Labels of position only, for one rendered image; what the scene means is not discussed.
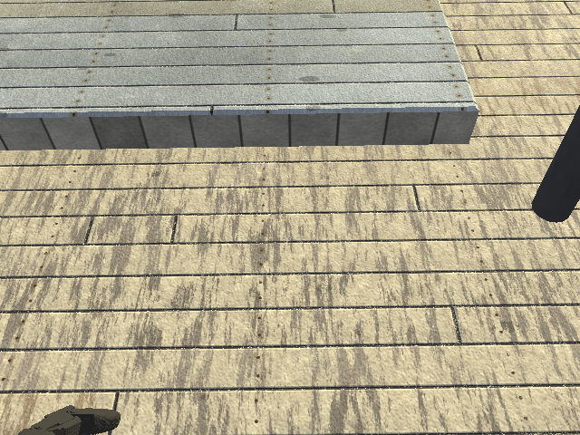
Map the robot left hand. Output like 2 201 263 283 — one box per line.
18 405 121 435

